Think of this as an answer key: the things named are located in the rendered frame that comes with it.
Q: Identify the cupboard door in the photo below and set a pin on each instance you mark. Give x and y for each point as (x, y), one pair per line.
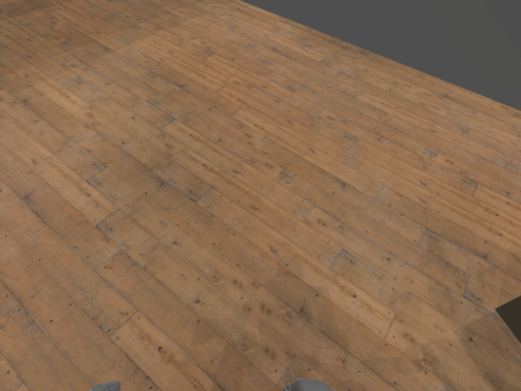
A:
(510, 312)

